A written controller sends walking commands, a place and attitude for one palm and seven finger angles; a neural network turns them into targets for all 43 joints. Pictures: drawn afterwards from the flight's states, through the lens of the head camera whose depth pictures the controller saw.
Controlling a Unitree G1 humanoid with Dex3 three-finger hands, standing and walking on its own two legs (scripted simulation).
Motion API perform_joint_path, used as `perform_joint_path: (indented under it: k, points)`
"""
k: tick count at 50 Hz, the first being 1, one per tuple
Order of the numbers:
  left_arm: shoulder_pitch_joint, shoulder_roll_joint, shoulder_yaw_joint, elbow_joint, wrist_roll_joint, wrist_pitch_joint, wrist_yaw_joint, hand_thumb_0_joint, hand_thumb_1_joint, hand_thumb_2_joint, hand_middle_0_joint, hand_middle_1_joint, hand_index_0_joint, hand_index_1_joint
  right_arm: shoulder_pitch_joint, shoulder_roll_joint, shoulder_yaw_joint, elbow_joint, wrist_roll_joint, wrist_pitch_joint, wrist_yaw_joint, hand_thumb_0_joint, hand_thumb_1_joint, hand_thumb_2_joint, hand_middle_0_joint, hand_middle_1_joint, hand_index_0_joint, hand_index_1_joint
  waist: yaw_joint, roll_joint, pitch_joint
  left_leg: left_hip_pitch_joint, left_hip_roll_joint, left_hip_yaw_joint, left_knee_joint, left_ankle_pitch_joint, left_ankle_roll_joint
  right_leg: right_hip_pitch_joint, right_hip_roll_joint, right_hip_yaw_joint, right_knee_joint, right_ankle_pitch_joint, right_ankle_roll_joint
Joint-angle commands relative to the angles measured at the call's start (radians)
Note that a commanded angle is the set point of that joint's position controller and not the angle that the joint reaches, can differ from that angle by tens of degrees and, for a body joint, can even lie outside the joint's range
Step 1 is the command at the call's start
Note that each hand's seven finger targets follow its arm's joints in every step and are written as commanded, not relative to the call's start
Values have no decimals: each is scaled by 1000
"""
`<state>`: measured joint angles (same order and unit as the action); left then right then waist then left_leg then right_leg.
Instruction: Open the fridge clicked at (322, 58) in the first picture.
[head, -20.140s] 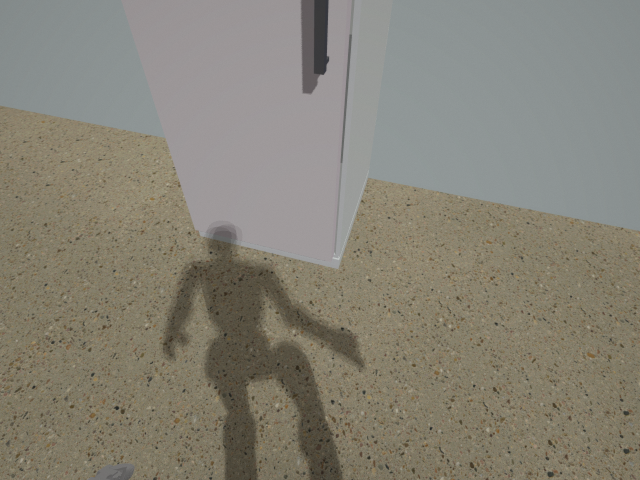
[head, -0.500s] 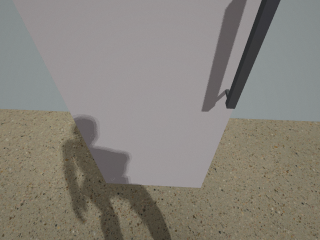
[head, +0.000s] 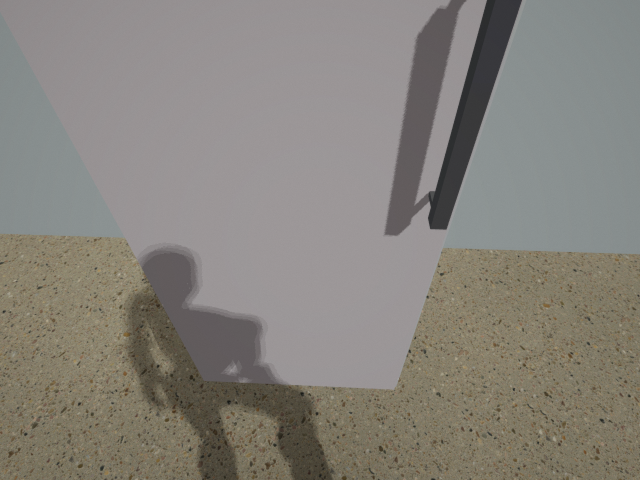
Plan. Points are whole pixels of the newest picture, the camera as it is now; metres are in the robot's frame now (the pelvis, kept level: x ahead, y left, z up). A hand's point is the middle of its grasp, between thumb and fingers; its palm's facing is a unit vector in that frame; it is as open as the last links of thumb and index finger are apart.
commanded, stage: look again from close up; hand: right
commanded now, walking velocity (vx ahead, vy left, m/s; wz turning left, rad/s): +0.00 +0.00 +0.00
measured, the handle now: (462, 113) +0.48 -0.14 +0.24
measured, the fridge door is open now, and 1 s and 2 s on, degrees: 0 0 0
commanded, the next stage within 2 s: raise the hand to about handle height in 0.90 s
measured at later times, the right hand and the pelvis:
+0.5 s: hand out of the picture -0.02 -0.17 -0.17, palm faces -0.01 +0.98 -0.19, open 7.4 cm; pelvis -0.01 +0.01 +0.00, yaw +0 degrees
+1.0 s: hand out of the picture +0.01 -0.15 -0.17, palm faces -0.01 +0.98 -0.20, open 7.4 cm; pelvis +0.00 +0.03 +0.00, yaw +0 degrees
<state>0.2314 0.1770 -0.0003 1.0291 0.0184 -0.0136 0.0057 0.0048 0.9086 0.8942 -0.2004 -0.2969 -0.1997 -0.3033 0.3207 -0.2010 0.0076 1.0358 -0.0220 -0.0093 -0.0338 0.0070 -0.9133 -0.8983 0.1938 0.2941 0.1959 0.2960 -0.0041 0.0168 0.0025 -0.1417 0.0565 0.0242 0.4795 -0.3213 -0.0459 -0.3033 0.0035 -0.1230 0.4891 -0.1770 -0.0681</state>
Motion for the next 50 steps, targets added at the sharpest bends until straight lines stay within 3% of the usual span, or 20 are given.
perform_joint_path:
  k: [1, 10, 17, 23, 37, 49, 50]
  points:
    - [31, 141, 28, -38, -5, -14, 7, 0, 900, 900, -200, -300, -200, -300, 69, -93, -16, -32, -3, -8, -7, 0, -900, -900, 200, 300, 200, 300, 3, -33, 45, -109, 38, -42, -91, 52, 70, 77, -133, 179, -163, -72, 15]
    - [24, 140, 29, -12, -8, -16, 5, 0, 900, 900, -200, -300, -200, -300, 72, -101, -14, -13, -1, -14, -5, 0, -900, -900, 200, 300, 200, 300, 3, -17, 25, -109, 50, -55, -113, 66, 73, 110, -129, 162, -149, -36, 19]
    - [31, 142, 28, 10, -7, -11, 6, 0, 900, 900, -200, -300, -200, -300, 73, -95, -13, 5, -1, -10, -3, 0, -900, -900, 200, 300, 200, 300, 1, -37, 56, -117, 42, -56, -117, 25, 76, 81, -135, 175, -190, -131, 24]
    - [36, 137, 29, 24, -10, -12, 7, 0, 900, 900, -200, -300, -200, -300, 79, -99, -13, 13, -2, -14, -4, 0, -900, -900, 200, 300, 200, 300, -3, -4, 55, -107, 48, -62, -133, 42, 79, 84, -133, 166, -171, -88, 22]
    - [37, 133, 26, 40, -7, -11, 8, 0, 900, 900, -200, -300, -200, -300, 47, -104, -16, 11, 3, -16, -2, 0, -900, -900, 200, 300, 200, 300, 3, -14, 64, -131, 50, -77, -147, 25, 83, 103, -129, 152, -160, -54, 34]
    - [14, 141, 25, 45, -8, -16, 11, 0, 900, 900, -200, -300, -200, -300, 34, -112, -20, 11, 3, -19, -1, 0, -900, -900, 200, 300, 200, 300, 0, -7, 45, -108, 53, -80, -150, 94, 81, 134, -135, 138, -135, 52, 35]
    - [-20, 128, 21, -17, -13, -15, 8, 0, 900, 900, -200, -300, -200, -300, 73, -61, -6, 29, -10, -25, -41, 0, -900, -900, 200, 300, 200, 300, -2, -34, 93, -136, 79, -116, -178, 222, 72, 79, -132, 116, 42, 96, 60]
